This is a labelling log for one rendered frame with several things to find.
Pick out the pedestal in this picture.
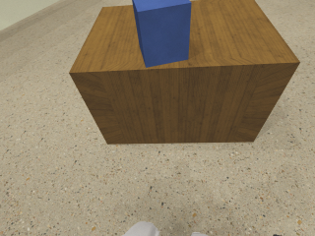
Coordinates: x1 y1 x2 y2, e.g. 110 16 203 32
69 0 300 145

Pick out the robot left thigh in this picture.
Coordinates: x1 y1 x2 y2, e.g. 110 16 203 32
122 221 159 236

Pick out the carton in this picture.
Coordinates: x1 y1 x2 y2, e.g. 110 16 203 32
132 0 192 68

